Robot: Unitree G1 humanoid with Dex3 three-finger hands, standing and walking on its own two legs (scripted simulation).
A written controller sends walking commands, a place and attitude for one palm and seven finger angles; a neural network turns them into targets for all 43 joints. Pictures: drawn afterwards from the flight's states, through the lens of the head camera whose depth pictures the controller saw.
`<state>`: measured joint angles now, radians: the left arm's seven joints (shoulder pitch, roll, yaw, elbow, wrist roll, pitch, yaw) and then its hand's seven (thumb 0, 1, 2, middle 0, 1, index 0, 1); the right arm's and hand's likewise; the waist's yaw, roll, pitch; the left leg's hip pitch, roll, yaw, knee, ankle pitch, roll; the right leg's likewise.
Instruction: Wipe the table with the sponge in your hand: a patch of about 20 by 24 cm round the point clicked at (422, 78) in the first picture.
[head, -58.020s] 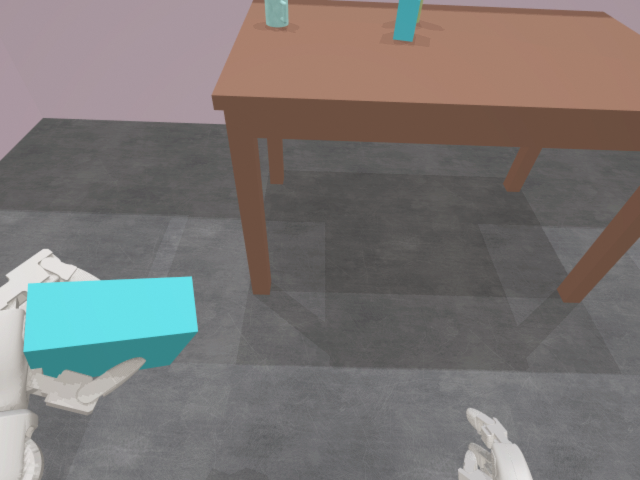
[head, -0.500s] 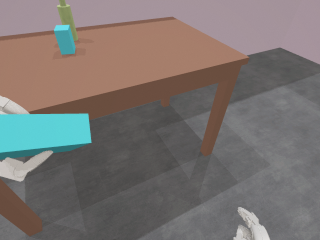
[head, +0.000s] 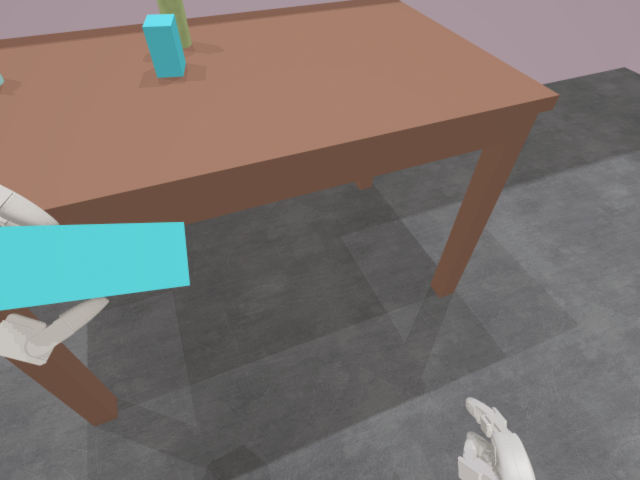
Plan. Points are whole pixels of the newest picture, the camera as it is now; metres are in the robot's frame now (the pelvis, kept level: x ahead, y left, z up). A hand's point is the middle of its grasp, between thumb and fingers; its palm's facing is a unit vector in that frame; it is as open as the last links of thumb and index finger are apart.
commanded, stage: stop stepping back and stand still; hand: left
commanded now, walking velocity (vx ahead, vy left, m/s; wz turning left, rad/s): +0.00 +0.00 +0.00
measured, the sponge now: (113, 263) +0.26 +0.20 +0.21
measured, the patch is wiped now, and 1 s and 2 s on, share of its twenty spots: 1.00 1.00 1.00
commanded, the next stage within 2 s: stand and wait in 0.34 s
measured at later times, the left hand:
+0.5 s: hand (17, 260) +0.22 +0.24 +0.25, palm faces +0.43 -0.80 -0.42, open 9.7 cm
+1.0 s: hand (0, 278) +0.21 +0.24 +0.25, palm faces +0.45 -0.80 -0.39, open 9.7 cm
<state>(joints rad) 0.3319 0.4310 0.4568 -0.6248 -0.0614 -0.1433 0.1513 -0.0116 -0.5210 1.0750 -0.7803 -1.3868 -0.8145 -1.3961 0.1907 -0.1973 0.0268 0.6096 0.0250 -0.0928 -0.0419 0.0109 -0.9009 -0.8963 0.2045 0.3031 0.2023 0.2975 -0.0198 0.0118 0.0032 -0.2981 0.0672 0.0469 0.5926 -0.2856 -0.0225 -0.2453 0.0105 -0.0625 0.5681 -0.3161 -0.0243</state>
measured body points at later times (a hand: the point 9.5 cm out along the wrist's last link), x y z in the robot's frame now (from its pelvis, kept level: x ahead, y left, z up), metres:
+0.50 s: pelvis +0.00 +0.01 +0.01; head +0.03 +0.02 +0.46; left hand +0.20 +0.28 +0.27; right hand +0.19 -0.21 -0.07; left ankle +0.02 +0.13 -0.73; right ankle -0.01 -0.10 -0.73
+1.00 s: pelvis -0.02 +0.02 +0.01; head -0.01 +0.01 +0.46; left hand +0.18 +0.29 +0.27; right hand +0.15 -0.22 -0.08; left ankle +0.02 +0.13 -0.73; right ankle -0.01 -0.10 -0.73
